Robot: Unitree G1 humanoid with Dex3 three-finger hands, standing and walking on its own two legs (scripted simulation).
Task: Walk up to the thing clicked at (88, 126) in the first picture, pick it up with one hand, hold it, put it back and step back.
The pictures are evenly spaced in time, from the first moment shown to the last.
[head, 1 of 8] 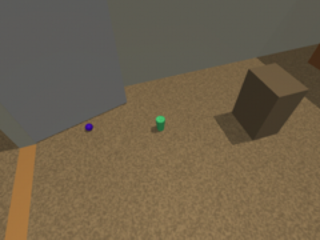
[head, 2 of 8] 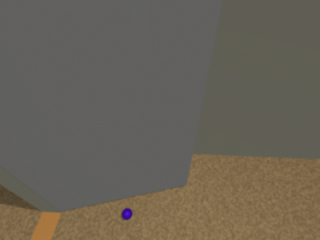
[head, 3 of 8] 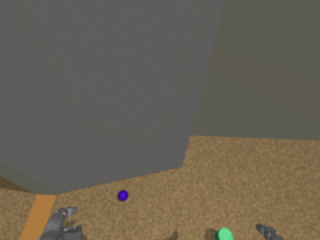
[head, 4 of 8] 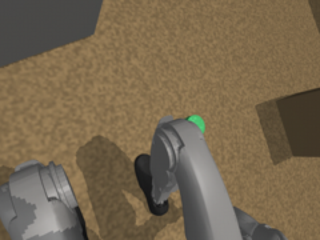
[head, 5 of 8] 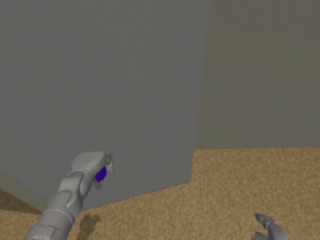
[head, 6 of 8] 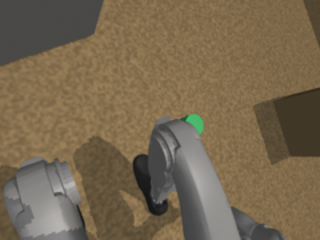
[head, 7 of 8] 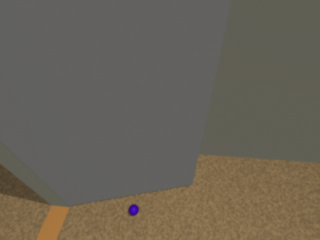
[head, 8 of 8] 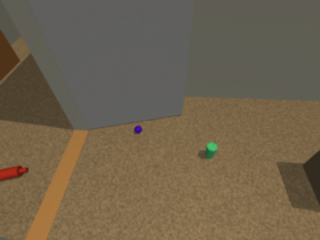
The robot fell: no
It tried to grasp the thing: yes
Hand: left
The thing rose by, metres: 0.69
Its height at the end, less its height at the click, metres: +0.00
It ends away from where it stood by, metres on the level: 0.00
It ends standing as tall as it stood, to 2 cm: yes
